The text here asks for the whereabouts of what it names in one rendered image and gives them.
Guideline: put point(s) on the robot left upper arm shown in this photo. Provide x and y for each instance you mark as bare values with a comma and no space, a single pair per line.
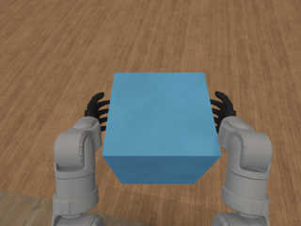
84,220

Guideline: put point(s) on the robot right hand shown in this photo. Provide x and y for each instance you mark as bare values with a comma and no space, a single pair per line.
226,108

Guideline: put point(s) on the robot left forearm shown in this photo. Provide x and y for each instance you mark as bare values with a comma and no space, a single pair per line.
74,164

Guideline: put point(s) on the carton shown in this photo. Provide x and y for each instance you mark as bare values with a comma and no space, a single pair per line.
160,129

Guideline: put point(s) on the robot right forearm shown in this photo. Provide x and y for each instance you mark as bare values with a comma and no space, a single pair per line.
248,168

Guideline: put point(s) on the robot left hand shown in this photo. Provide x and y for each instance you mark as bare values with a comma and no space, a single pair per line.
93,109

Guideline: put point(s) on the robot right upper arm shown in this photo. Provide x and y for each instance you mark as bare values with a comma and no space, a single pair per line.
234,219

